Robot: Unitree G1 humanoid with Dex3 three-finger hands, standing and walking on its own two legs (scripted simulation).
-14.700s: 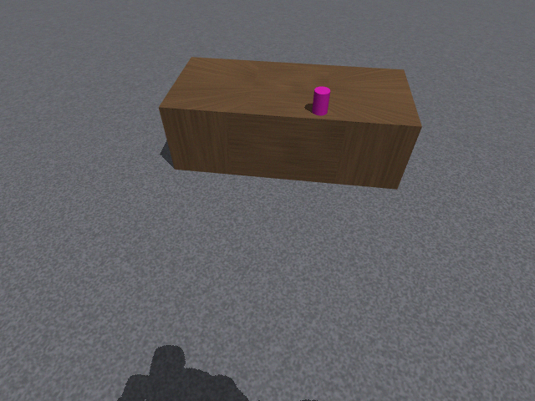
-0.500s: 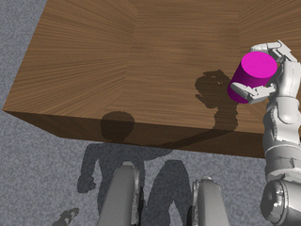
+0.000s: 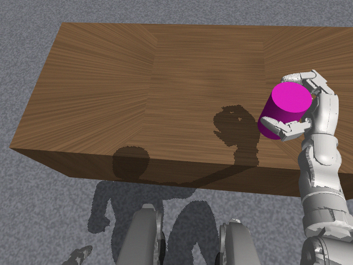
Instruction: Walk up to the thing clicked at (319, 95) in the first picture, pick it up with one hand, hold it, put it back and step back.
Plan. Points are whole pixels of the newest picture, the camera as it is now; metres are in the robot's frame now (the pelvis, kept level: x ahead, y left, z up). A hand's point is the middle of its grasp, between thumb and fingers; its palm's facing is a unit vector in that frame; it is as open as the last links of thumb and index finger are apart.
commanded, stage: lift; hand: right
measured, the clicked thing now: (281, 112) +0.46 -0.16 +0.01
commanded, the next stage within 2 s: hold in 1.28 s
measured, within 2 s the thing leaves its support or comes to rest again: neither
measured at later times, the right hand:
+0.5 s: hand (312, 102) +0.41 -0.16 +0.13, palm faces +0.13 +0.99 -0.03, open 10.6 cm
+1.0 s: hand (327, 93) +0.40 -0.16 +0.17, palm faces +0.11 +0.99 -0.02, open 10.6 cm
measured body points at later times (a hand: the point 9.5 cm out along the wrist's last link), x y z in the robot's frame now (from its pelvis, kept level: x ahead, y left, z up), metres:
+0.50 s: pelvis +0.02 +0.00 +0.09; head +0.12 -0.01 +0.53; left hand +0.14 +0.27 -0.02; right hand +0.40 -0.22 +0.13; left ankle +0.08 +0.14 -0.55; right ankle +0.03 -0.13 -0.55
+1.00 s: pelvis +0.04 +0.01 +0.13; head +0.11 +0.00 +0.57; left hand +0.15 +0.26 +0.01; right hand +0.38 -0.21 +0.18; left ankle +0.08 +0.14 -0.55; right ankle +0.03 -0.13 -0.55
